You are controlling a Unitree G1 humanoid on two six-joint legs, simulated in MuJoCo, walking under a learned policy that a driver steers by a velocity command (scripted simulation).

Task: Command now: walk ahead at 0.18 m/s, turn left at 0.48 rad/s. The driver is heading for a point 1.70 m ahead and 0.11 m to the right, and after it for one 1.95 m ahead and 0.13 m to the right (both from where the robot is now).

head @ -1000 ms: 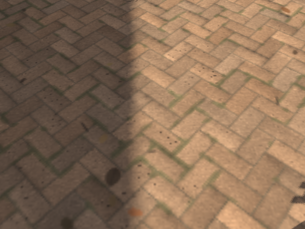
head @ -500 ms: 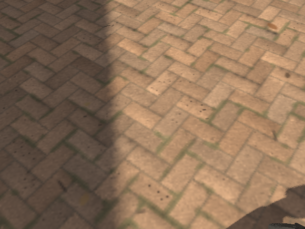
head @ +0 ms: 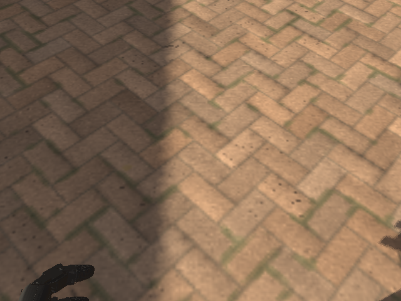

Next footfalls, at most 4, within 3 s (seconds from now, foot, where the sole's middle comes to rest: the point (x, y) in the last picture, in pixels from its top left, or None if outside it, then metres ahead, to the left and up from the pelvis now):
0.06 right None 0.21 -0.11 -0.78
0.38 left None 0.14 0.13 -0.78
1.28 left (164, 297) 0.47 0.08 -0.78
1.72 right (244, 238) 0.65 -0.20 -0.78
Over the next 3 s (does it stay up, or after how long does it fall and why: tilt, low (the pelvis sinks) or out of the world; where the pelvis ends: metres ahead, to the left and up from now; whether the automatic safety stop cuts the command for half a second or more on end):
stays up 1.22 -0.05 0.00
